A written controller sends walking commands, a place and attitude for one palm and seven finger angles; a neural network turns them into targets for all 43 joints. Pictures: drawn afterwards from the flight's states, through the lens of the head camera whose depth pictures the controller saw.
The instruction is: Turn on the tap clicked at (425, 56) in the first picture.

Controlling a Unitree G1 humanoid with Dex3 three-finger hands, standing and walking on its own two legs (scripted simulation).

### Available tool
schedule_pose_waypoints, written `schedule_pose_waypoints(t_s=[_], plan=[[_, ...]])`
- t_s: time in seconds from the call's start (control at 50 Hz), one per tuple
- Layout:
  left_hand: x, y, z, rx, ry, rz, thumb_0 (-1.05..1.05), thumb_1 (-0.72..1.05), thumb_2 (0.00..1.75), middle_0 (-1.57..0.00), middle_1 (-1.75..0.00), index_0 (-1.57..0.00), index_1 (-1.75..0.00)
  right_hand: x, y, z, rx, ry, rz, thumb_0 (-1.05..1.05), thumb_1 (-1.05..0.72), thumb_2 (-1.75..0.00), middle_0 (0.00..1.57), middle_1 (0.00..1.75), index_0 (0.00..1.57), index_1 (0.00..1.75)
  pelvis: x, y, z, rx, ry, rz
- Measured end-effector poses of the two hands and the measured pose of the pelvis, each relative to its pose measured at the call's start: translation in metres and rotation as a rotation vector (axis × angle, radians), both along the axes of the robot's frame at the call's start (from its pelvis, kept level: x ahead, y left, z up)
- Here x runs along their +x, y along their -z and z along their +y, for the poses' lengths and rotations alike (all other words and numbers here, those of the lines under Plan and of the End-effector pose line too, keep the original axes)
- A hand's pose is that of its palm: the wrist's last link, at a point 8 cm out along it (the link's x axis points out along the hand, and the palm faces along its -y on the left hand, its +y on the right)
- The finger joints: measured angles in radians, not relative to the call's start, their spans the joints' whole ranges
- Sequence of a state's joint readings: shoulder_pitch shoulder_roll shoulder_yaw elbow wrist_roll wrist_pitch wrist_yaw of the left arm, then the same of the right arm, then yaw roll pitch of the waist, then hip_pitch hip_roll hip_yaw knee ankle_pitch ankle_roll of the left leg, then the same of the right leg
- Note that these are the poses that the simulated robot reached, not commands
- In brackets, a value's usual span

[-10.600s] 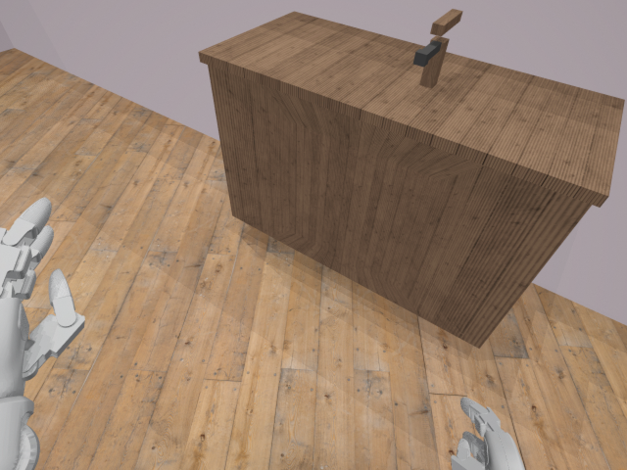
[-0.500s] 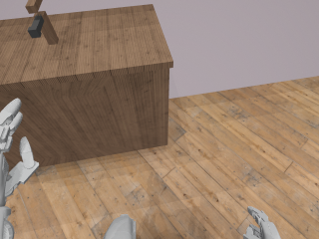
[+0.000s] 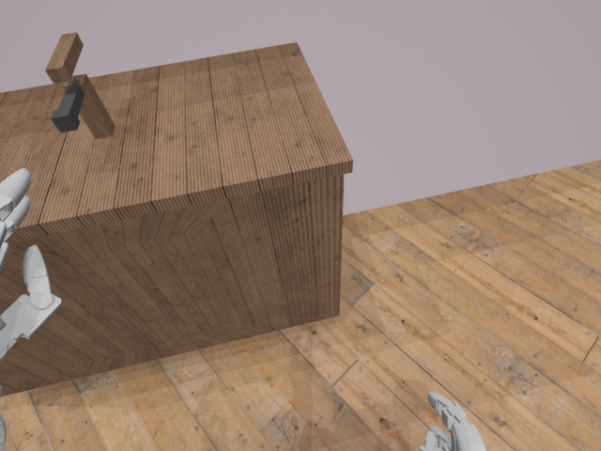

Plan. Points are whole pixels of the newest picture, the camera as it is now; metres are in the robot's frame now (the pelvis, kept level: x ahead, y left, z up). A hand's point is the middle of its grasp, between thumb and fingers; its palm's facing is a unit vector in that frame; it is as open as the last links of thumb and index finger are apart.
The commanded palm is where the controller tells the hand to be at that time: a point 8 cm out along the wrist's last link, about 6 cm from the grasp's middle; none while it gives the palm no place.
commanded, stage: take the last steps up to it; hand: left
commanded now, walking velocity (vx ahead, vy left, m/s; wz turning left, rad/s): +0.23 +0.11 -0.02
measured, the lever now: (65, 120) +0.57 +0.43 +0.14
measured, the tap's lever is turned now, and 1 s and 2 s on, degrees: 0 0 0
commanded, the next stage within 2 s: come to a stop and stand still in 0.40 s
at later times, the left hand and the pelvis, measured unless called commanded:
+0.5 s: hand (33, 206) +0.33 +0.31 +0.19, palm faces +0.42 -0.80 -0.43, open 7.4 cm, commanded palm +0.26 +0.34 +0.19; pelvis +0.09 +0.06 +0.01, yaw -1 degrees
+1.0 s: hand (60, 223) +0.32 +0.29 +0.17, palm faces +0.36 -0.84 -0.42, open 7.4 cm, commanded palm +0.26 +0.34 +0.19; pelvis +0.10 +0.06 +0.01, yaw +0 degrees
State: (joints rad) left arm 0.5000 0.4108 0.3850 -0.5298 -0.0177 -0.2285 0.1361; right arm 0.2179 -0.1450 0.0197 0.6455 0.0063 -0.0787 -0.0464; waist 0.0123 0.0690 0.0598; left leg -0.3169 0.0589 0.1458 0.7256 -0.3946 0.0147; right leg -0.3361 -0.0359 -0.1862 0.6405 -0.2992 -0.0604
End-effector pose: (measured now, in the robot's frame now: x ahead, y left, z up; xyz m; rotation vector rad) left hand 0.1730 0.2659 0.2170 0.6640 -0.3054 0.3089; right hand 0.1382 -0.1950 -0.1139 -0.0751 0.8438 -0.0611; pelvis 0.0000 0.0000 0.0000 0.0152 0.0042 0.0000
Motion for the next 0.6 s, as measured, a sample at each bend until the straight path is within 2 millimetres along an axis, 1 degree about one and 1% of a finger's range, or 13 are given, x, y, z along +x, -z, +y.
schedule_pose_waypoints(t_s=[0.02, 0.06, 0.12, 0.18, 0.24, 0.28, 0.32, 0.38, 0.42, 0.48, 0.5, 0.54, 0.6], plan=[[0.003, 0.000, 0.003, -0.010, -0.017, -0.005, 0.01, 0.89, 0.90, -0.22, -0.30, -0.22, -0.30, 0.003, 0.002, -0.004, -0.008, -0.004, 0.017, 0.01, -0.90, -0.90, 0.21, 0.30, 0.21, 0.30, 0.004, -0.001, 0.000, 0.004, -0.002, -0.002], [0.011, 0.002, 0.011, -0.049, -0.052, -0.013, 0.01, 0.89, 0.90, -0.22, -0.30, -0.22, -0.30, 0.010, -0.001, -0.014, -0.030, -0.006, 0.040, 0.01, -0.90, -0.90, 0.21, 0.30, 0.21, 0.30, 0.012, -0.005, 0.001, 0.018, 0.003, -0.004], [0.026, 0.010, 0.021, -0.099, -0.089, 0.009, 0.01, 0.89, 0.90, -0.22, -0.30, -0.21, -0.30, 0.022, -0.013, -0.029, -0.078, 0.006, 0.045, 0.01, -0.90, -0.90, 0.21, 0.30, 0.20, 0.30, 0.024, -0.014, 0.004, 0.029, 0.001, 0.002], [0.042, 0.018, 0.022, -0.131, -0.072, 0.037, 0.01, 0.89, 0.90, -0.21, -0.30, -0.21, -0.30, 0.036, -0.027, -0.040, -0.131, 0.017, 0.033, 0.01, -0.90, -0.90, 0.21, 0.30, 0.20, 0.30, 0.034, -0.019, 0.010, 0.037, -0.008, 0.007], [0.055, 0.019, 0.021, -0.139, -0.017, 0.044, 0.01, 0.89, 0.90, -0.21, -0.30, -0.21, -0.30, 0.051, -0.039, -0.045, -0.184, 0.028, 0.011, 0.01, -0.90, -0.90, 0.20, 0.30, 0.20, 0.30, 0.045, -0.020, 0.019, 0.038, -0.011, 0.004], [0.063, 0.016, 0.024, -0.128, 0.021, 0.029, 0.01, 0.89, 0.90, -0.22, -0.30, -0.21, -0.30, 0.062, -0.046, -0.043, -0.213, 0.037, -0.007, 0.01, -0.90, -0.90, 0.20, 0.30, 0.20, 0.30, 0.053, -0.019, 0.027, 0.033, -0.007, 0.000], [0.070, 0.011, 0.033, -0.108, 0.049, -0.005, 0.01, 0.89, 0.90, -0.22, -0.30, -0.21, -0.30, 0.074, -0.050, -0.036, -0.237, 0.048, -0.029, 0.01, -0.90, -0.90, 0.20, 0.30, 0.20, 0.30, 0.063, -0.015, 0.038, 0.022, -0.001, -0.004], [0.082, 0.005, 0.054, -0.064, 0.072, -0.090, 0.01, 0.89, 0.90, -0.22, -0.30, -0.22, -0.30, 0.092, -0.049, -0.020, -0.248, 0.080, -0.073, 0.01, -0.90, -0.90, 0.20, 0.30, 0.20, 0.30, 0.077, -0.002, 0.054, 0.010, 0.013, -0.013], [0.093, 0.004, 0.068, -0.060, 0.057, -0.126, 0.01, 0.89, 0.90, -0.22, -0.30, -0.22, -0.30, 0.101, -0.047, -0.002, -0.216, 0.089, -0.084, 0.01, -0.90, -0.90, 0.20, 0.30, 0.20, 0.30, 0.082, -0.001, 0.059, 0.015, 0.019, -0.018], [0.108, 0.007, 0.084, -0.093, 0.010, -0.111, 0.01, 0.89, 0.90, -0.22, -0.30, -0.21, -0.30, 0.112, -0.046, 0.027, -0.147, 0.067, -0.092, 0.01, -0.90, -0.90, 0.20, 0.30, 0.20, 0.30, 0.089, -0.005, 0.063, -0.001, 0.019, -0.012], [0.111, 0.009, 0.086, -0.107, 0.000, -0.099, 0.01, 0.89, 0.90, -0.22, -0.30, -0.21, -0.30, 0.114, -0.045, 0.036, -0.122, 0.057, -0.093, 0.01, -0.90, -0.90, 0.20, 0.30, 0.20, 0.30, 0.091, -0.007, 0.064, -0.005, 0.020, -0.009], [0.116, 0.011, 0.085, -0.134, -0.005, -0.072, 0.01, 0.89, 0.90, -0.21, -0.30, -0.21, -0.30, 0.118, -0.043, 0.051, -0.080, 0.035, -0.090, 0.01, -0.90, -0.90, 0.20, 0.30, 0.20, 0.30, 0.096, -0.009, 0.066, -0.008, 0.025, -0.003], [0.118, 0.013, 0.071, -0.151, 0.020, -0.033, 0.01, 0.89, 0.90, -0.21, -0.30, -0.21, -0.30, 0.121, -0.038, 0.067, -0.036, -0.003, -0.082, 0.01, -0.90, -0.90, 0.21, 0.30, 0.20, 0.30, 0.102, -0.011, 0.065, -0.006, 0.022, 0.000]])
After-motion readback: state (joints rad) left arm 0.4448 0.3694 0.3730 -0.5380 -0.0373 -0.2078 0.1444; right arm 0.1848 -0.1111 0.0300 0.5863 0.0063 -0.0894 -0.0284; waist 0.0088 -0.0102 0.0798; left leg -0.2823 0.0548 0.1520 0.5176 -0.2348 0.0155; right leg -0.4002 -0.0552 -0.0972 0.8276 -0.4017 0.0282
